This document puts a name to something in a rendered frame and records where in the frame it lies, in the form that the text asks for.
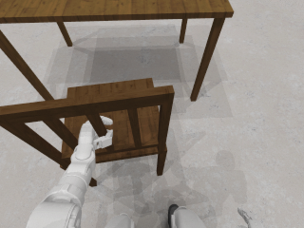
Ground robot right hand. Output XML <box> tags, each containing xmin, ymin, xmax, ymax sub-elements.
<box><xmin>236</xmin><ymin>207</ymin><xmax>264</xmax><ymax>228</ymax></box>

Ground right robot shin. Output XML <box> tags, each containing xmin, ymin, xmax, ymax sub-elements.
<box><xmin>174</xmin><ymin>206</ymin><xmax>187</xmax><ymax>213</ymax></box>

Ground robot left hand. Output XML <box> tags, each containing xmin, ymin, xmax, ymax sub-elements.
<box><xmin>78</xmin><ymin>116</ymin><xmax>113</xmax><ymax>150</ymax></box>

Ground robot left forearm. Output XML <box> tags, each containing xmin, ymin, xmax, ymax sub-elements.
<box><xmin>25</xmin><ymin>142</ymin><xmax>96</xmax><ymax>228</ymax></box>

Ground table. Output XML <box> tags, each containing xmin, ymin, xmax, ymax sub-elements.
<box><xmin>0</xmin><ymin>0</ymin><xmax>234</xmax><ymax>102</ymax></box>

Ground left robot upper arm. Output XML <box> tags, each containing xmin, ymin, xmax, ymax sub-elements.
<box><xmin>28</xmin><ymin>201</ymin><xmax>82</xmax><ymax>228</ymax></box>

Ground chair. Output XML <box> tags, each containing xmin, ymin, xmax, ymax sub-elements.
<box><xmin>0</xmin><ymin>78</ymin><xmax>175</xmax><ymax>187</ymax></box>

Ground robot left thigh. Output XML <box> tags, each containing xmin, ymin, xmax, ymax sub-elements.
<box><xmin>105</xmin><ymin>215</ymin><xmax>135</xmax><ymax>228</ymax></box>

